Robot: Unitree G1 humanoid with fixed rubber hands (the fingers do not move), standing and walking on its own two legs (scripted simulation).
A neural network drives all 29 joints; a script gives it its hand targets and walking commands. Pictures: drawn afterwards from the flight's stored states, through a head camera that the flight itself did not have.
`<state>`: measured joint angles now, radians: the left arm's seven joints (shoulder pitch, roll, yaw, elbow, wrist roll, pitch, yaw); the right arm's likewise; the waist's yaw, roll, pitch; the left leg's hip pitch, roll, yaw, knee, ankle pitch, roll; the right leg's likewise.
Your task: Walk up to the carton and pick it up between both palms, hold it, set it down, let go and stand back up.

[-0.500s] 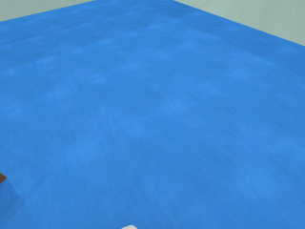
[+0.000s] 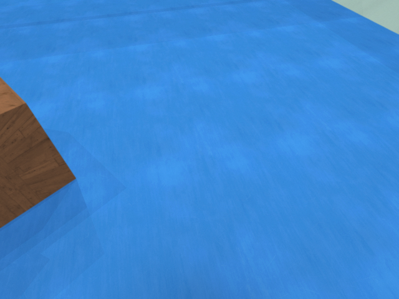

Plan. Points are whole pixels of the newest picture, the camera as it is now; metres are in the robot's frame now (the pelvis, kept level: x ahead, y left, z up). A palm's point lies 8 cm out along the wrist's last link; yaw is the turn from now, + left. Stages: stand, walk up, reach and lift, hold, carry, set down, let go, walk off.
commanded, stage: walk up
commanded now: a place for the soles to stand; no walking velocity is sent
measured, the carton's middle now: out of the picture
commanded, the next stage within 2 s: none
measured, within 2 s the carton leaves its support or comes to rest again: neither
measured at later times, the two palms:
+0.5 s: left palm out of the picture -0.04 +0.40 -0.14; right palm (212, 227) +0.32 -0.03 -0.09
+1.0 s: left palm out of the picture +0.13 +0.58 -0.09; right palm (143, 211) +0.40 +0.15 -0.14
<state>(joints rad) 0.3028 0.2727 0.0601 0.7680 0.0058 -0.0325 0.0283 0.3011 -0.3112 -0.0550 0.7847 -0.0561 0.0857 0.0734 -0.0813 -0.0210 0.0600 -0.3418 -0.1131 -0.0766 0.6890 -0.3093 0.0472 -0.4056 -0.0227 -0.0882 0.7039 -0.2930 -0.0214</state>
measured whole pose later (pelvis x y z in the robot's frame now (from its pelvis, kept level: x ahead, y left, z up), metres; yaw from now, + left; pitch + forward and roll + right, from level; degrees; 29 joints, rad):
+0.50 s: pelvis +0.09 +0.15 -0.01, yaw +26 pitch -3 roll -2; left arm 0.41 0.31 0.08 0.83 0.07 -0.03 0.05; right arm 0.18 -0.27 -0.07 0.75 -0.03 0.02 0.13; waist 0.03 -0.03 0.08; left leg -0.44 0.10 0.04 0.77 -0.25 0.00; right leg -0.02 -0.33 -0.39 0.68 -0.46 -0.01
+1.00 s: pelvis +0.22 +0.32 -0.01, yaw +41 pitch -3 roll -1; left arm 0.31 0.23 0.03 0.66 0.06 -0.05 0.06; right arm 0.37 -0.25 -0.03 0.77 -0.07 0.06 0.06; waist -0.04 0.07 0.07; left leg -0.39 -0.11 -0.01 1.20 -0.53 -0.01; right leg -0.40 -0.12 -0.18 0.76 -0.31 -0.03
